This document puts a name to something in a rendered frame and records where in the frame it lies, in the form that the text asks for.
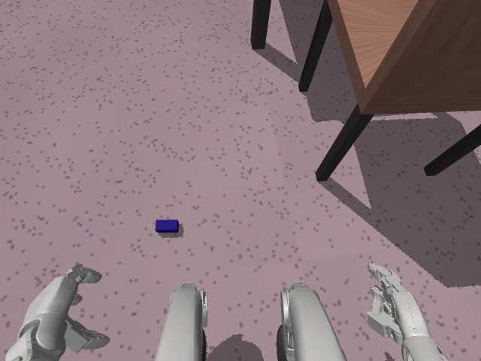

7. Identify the small box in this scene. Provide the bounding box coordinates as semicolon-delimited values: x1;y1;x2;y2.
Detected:
155;220;179;233

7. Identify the left robot arm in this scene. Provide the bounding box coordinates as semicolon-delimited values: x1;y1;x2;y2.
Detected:
5;313;68;361

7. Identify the right robot hand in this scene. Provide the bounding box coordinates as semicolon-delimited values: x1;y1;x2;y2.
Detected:
367;262;431;345

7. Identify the chair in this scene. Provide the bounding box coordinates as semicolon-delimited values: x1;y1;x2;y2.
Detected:
298;0;481;181

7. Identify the left robot hand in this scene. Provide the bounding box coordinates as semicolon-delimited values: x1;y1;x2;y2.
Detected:
23;263;110;353

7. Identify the right robot arm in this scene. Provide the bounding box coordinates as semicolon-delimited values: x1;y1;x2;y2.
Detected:
401;336;450;361

